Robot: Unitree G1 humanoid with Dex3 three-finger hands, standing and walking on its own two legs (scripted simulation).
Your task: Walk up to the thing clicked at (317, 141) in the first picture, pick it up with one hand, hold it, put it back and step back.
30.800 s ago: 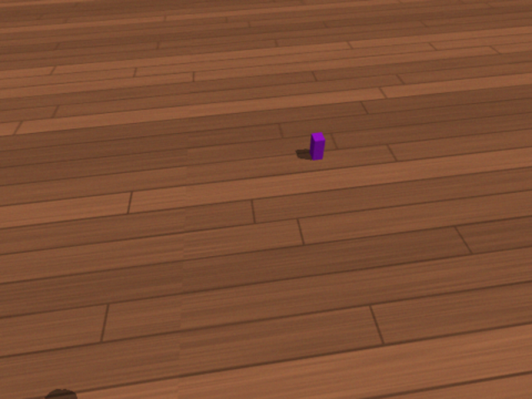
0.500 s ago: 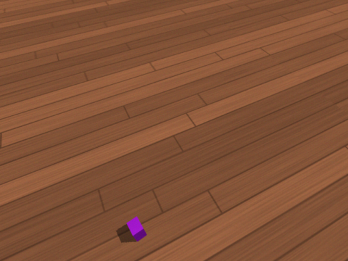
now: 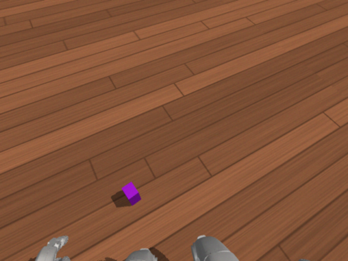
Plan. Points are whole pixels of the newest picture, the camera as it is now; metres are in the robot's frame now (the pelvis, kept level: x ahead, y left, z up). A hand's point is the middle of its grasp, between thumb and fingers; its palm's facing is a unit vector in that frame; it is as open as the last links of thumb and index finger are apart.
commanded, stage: step back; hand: left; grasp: from the side
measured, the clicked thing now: (131, 194) +0.45 +0.21 -0.69
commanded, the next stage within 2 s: none
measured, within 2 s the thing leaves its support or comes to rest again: neither
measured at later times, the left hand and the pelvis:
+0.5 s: hand out of the picture +0.00 +0.27 -0.15, palm faces +0.02 -0.92 -0.38, open 7.4 cm; pelvis -0.13 +0.00 -0.01, yaw +1 degrees
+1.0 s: hand out of the picture -0.23 +0.22 -0.14, palm faces -0.04 -0.91 -0.41, open 7.4 cm; pelvis -0.30 -0.05 +0.00, yaw -3 degrees
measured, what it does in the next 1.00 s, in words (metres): walks backwards: right foot, then left foot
